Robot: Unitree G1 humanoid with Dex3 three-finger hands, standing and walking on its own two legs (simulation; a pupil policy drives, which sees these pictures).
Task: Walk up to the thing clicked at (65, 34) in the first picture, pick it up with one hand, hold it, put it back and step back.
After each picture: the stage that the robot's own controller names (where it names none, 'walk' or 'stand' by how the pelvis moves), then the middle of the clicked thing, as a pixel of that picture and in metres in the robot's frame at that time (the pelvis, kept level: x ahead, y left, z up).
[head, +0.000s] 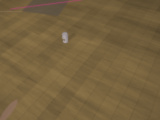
stand; (65, 37) +1.56 +0.25 -0.72
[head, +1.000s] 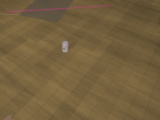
walk; (65, 46) +1.42 +0.18 -0.71
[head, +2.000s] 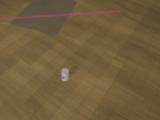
walk; (65, 74) +0.89 +0.14 -0.71
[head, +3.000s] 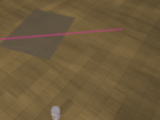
walk; (55, 113) +0.57 +0.18 -0.71
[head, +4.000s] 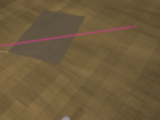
stand; out of the picture +0.45 +0.17 -0.70
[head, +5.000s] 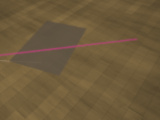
stand; out of the picture +0.42 +0.18 -0.73
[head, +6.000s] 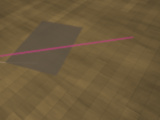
stand; out of the picture +0.41 +0.19 -0.73
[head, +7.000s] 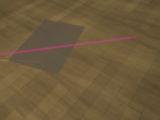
stand; out of the picture +0.42 +0.19 -0.73
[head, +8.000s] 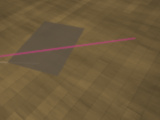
stand; out of the picture +0.41 +0.19 -0.73
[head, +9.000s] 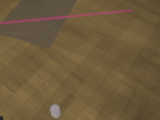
go down; (55, 111) +0.45 +0.18 -0.67
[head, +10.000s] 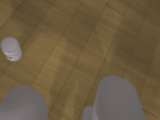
go down; (12, 49) +0.50 +0.23 -0.29
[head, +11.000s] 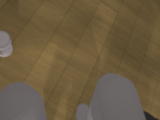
close in; (2, 44) +0.49 +0.25 -0.27
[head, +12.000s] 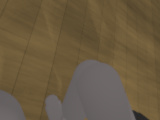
close; out of the picture +0.48 +0.29 -0.23
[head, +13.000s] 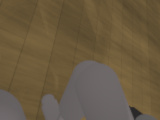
lift; out of the picture +0.46 +0.28 -0.23
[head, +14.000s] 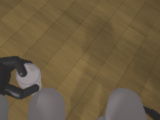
lift; (30, 80) +0.34 +0.21 -0.08
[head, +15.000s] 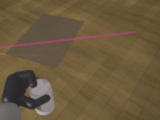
hold; (42, 97) +0.32 +0.16 +0.02
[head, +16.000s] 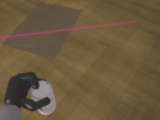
hold; (44, 98) +0.32 +0.16 -0.02
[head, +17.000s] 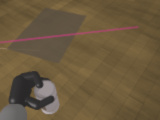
hold; (47, 97) +0.32 +0.15 -0.01
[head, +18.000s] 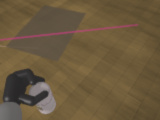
crouch; (43, 98) +0.32 +0.17 -0.03
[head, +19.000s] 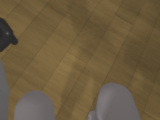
crouch; out of the picture +0.13 +0.27 -0.37
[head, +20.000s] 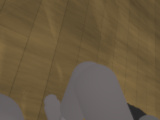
lower; out of the picture +0.08 +0.27 -0.27
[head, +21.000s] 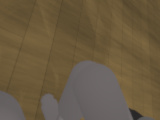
lower; out of the picture +0.08 +0.28 -0.26
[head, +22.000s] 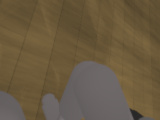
lower; out of the picture +0.08 +0.27 -0.26
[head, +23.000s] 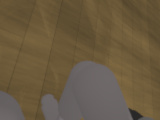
lower; out of the picture +0.08 +0.27 -0.26
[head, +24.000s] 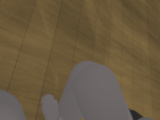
loosen; out of the picture +0.08 +0.28 -0.26
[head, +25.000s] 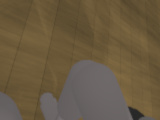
withdraw; out of the picture +0.08 +0.28 -0.26
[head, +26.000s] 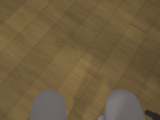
walk; out of the picture +0.13 +0.28 -0.40
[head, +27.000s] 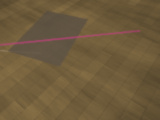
stand; out of the picture +0.06 +0.27 -0.69
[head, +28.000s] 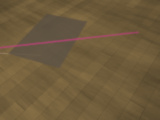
stand; out of the picture +0.07 +0.28 -0.69
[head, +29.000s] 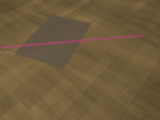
stand; out of the picture +0.08 +0.27 -0.73
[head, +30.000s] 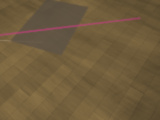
walk; out of the picture +0.11 +0.27 -0.74
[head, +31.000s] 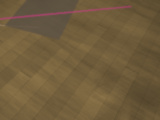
walk; out of the picture +0.23 +0.16 -0.74
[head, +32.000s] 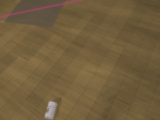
walk; (50, 110) +0.49 +0.31 -0.71
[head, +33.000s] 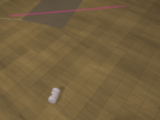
stand; (54, 95) +0.72 +0.27 -0.73
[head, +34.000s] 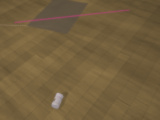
stand; (57, 100) +0.70 +0.28 -0.75
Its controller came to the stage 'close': yes
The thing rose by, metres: 0.69
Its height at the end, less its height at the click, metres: -0.02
